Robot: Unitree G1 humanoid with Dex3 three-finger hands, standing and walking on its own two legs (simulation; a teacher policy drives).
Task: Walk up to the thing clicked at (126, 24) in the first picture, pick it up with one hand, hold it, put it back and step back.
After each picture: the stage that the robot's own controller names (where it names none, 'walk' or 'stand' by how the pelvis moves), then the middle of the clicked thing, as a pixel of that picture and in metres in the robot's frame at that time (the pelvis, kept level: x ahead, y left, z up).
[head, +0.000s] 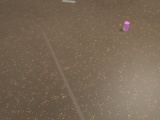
stand; (126, 26) +1.76 -0.58 -0.72
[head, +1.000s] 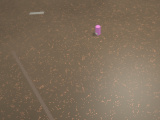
walk; (97, 30) +1.70 -0.08 -0.70
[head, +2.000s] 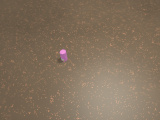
walk; (63, 55) +1.14 +0.27 -0.72
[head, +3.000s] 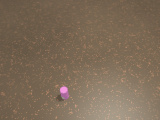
walk; (64, 93) +0.70 +0.23 -0.71
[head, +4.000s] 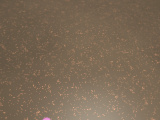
walk; out of the picture +0.40 +0.21 -0.70
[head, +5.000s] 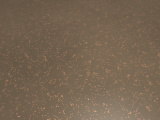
stand; out of the picture +0.41 +0.25 -0.72
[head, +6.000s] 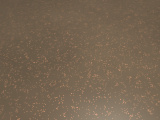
stand; out of the picture +0.37 +0.24 -0.72
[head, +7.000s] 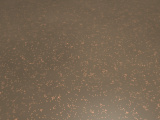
stand; out of the picture +0.39 +0.27 -0.73
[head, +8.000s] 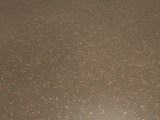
stand; out of the picture +0.38 +0.28 -0.73
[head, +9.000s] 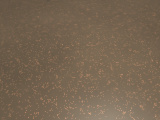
stand; out of the picture +0.37 +0.28 -0.73
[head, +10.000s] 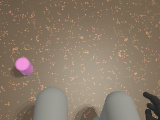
go down; (24, 66) +0.43 +0.31 -0.40
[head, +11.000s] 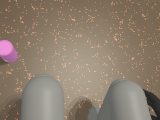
go down; (7, 52) +0.43 +0.34 -0.30
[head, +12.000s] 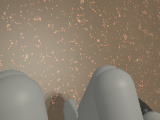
close in; out of the picture +0.40 +0.38 -0.23
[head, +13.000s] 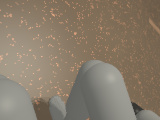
close; out of the picture +0.39 +0.39 -0.21
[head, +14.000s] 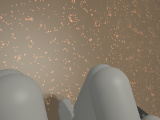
lift; out of the picture +0.37 +0.35 -0.20
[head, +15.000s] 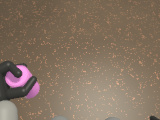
lift; (24, 83) +0.34 +0.21 -0.01
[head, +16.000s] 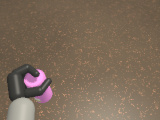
hold; (39, 87) +0.34 +0.18 +0.01
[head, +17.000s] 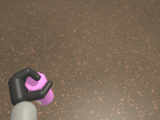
hold; (40, 89) +0.34 +0.17 +0.00
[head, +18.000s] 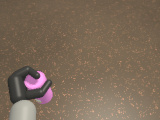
crouch; (39, 88) +0.34 +0.18 +0.00
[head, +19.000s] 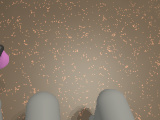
crouch; out of the picture +0.43 +0.30 -0.09
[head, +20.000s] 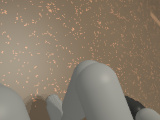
lower; out of the picture +0.40 +0.38 -0.23
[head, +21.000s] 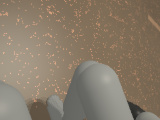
lower; out of the picture +0.39 +0.38 -0.22
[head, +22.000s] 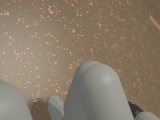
lower; out of the picture +0.39 +0.38 -0.22
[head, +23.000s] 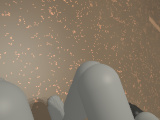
lower; out of the picture +0.39 +0.38 -0.22
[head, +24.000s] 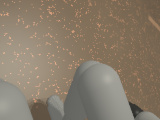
loosen; out of the picture +0.38 +0.39 -0.22
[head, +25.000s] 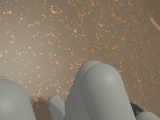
withdraw; out of the picture +0.38 +0.37 -0.22
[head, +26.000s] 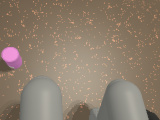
walk; (12, 58) +0.43 +0.32 -0.30
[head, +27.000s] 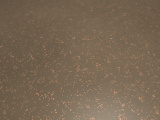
stand; out of the picture +0.37 +0.25 -0.66
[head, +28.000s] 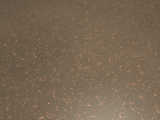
stand; out of the picture +0.39 +0.26 -0.67
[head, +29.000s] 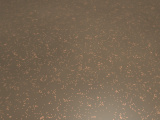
stand; out of the picture +0.39 +0.25 -0.67
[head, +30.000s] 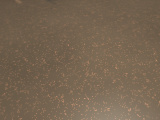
stand; out of the picture +0.41 +0.23 -0.72
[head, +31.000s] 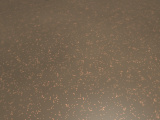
stand; out of the picture +0.37 +0.26 -0.73
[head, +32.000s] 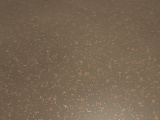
walk; out of the picture +0.36 +0.27 -0.73
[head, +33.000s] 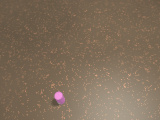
walk; (59, 98) +0.53 +0.26 -0.70
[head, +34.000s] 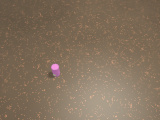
walk; (55, 70) +0.81 +0.23 -0.70
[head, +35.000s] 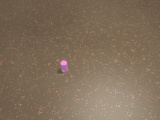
stand; (64, 66) +1.01 +0.23 -0.71
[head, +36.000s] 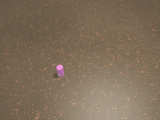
stand; (60, 70) +1.01 +0.26 -0.73
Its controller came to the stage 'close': yes
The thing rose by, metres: 0.71
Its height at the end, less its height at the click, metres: +0.00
